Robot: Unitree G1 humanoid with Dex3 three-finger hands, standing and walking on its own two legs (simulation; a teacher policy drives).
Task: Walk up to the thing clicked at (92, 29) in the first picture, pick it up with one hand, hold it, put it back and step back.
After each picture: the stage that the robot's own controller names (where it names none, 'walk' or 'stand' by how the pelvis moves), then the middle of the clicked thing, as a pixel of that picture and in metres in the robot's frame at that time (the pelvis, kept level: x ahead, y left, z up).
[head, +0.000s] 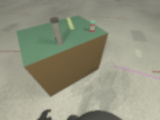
stand; (92, 26) +1.01 +0.04 +0.04
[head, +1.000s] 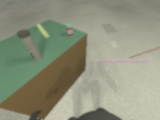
walk; (69, 30) +0.89 +0.22 +0.05
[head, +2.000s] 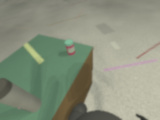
stand; (70, 47) +0.54 +0.24 +0.08
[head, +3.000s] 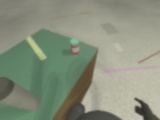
stand; (75, 46) +0.53 +0.21 +0.07
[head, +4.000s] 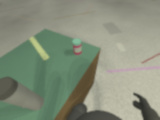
stand; (77, 46) +0.53 +0.19 +0.07
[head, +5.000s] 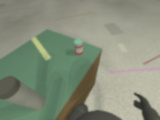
stand; (78, 47) +0.53 +0.17 +0.07
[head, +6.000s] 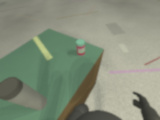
stand; (80, 47) +0.53 +0.16 +0.07
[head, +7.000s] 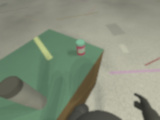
stand; (80, 47) +0.53 +0.16 +0.07
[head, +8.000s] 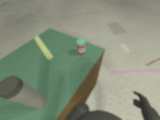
stand; (81, 47) +0.53 +0.15 +0.07
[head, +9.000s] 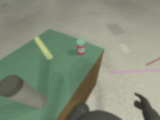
stand; (80, 47) +0.54 +0.15 +0.07
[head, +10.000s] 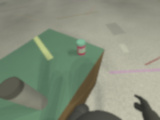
stand; (81, 47) +0.53 +0.15 +0.07
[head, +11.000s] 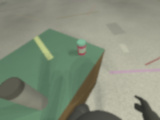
stand; (81, 47) +0.53 +0.15 +0.07
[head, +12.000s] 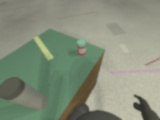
stand; (81, 47) +0.53 +0.15 +0.07
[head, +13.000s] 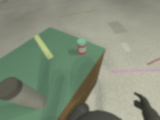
stand; (81, 46) +0.53 +0.15 +0.07
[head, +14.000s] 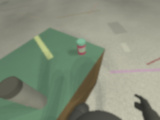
stand; (81, 47) +0.54 +0.15 +0.07
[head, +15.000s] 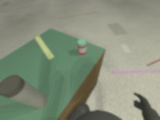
stand; (82, 47) +0.54 +0.14 +0.07
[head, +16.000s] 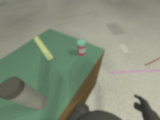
stand; (81, 47) +0.53 +0.15 +0.07
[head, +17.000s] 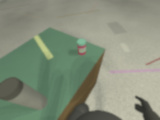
stand; (81, 47) +0.53 +0.15 +0.07
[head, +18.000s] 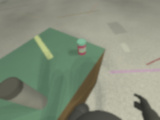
stand; (81, 47) +0.53 +0.15 +0.07
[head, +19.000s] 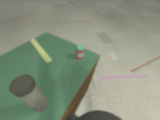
stand; (80, 52) +0.54 +0.15 +0.05
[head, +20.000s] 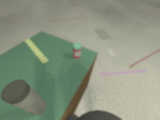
stand; (77, 51) +0.54 +0.15 +0.05
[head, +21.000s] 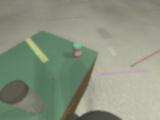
stand; (77, 50) +0.54 +0.15 +0.05
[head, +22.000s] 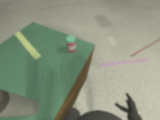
rise first; (71, 44) +0.52 +0.21 +0.05
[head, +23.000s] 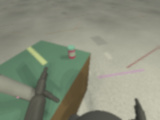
rise first; (71, 52) +0.59 +0.23 +0.05
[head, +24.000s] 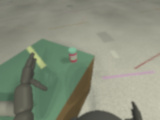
go down; (72, 55) +0.52 +0.19 +0.05
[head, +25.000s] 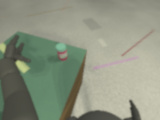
go down; (62, 52) +0.48 +0.20 +0.06
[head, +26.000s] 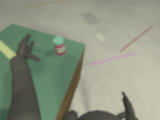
close in; (59, 46) +0.50 +0.20 +0.08
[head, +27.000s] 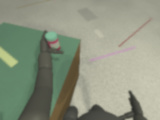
close; (53, 42) +0.52 +0.22 +0.10
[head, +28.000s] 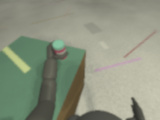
lift; (60, 50) +0.44 +0.19 +0.16
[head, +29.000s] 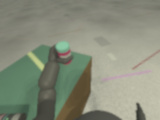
hold; (64, 53) +0.32 +0.17 +0.25
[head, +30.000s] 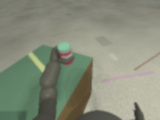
hold; (66, 54) +0.33 +0.16 +0.24
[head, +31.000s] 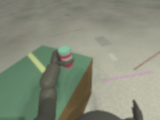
hold; (66, 57) +0.33 +0.17 +0.22
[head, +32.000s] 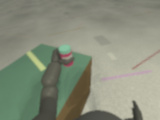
crouch; (66, 55) +0.35 +0.17 +0.22
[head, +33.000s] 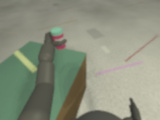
crouch; (58, 38) +0.47 +0.20 +0.24
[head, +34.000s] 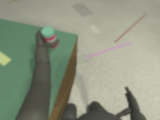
lower; (50, 38) +0.53 +0.20 +0.11
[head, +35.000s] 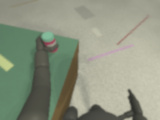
lower; (50, 42) +0.51 +0.22 +0.10
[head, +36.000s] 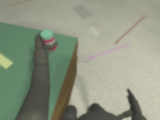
lower; (49, 40) +0.52 +0.22 +0.10
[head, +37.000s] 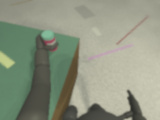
lower; (50, 41) +0.51 +0.22 +0.10
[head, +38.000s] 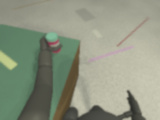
loosen; (54, 43) +0.51 +0.21 +0.10
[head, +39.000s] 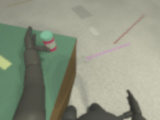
withdraw; (49, 41) +0.52 +0.22 +0.10
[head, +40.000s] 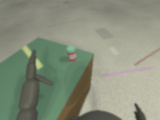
sink last; (71, 53) +0.50 +0.20 +0.07
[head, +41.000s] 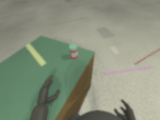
stand; (73, 51) +0.53 +0.20 +0.05
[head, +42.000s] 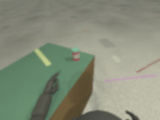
walk; (75, 54) +0.59 +0.18 +0.06
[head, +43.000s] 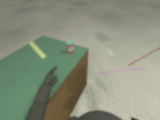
stand; (70, 47) +0.66 +0.21 +0.05
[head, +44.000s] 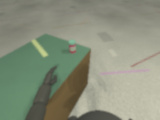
stand; (72, 46) +0.65 +0.21 +0.05
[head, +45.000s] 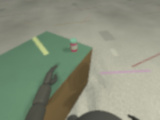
stand; (73, 45) +0.65 +0.20 +0.05
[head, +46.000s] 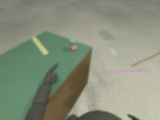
stand; (73, 45) +0.65 +0.20 +0.05
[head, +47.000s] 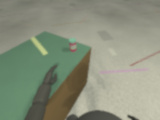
walk; (72, 45) +0.66 +0.20 +0.05
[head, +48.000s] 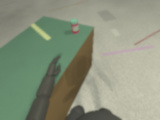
walk; (74, 26) +0.79 +0.14 +0.06
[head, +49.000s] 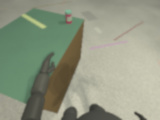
walk; (68, 17) +0.96 +0.20 +0.06
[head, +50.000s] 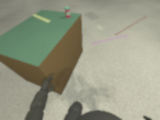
walk; (67, 12) +1.22 +0.29 +0.07
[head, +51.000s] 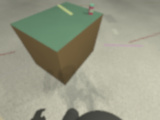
stand; (91, 9) +1.31 +0.09 +0.06
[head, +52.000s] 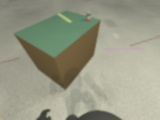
stand; (88, 16) +1.29 +0.11 +0.04
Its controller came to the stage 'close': yes
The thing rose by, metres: 0.21
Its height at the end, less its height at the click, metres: +0.00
